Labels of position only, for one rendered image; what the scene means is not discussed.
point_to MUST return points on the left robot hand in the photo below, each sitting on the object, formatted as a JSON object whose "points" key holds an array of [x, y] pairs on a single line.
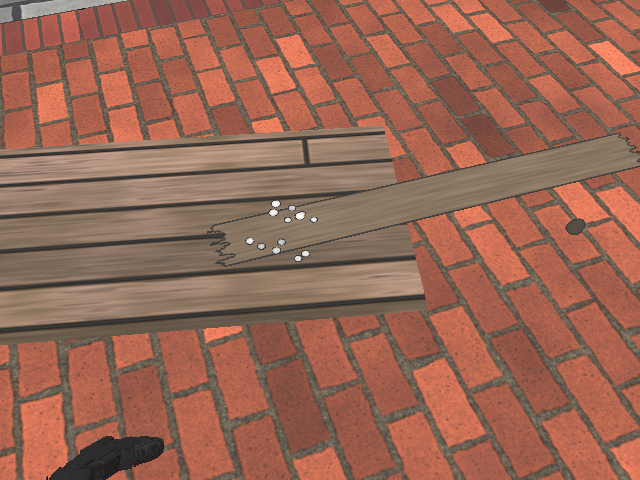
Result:
{"points": [[107, 456]]}

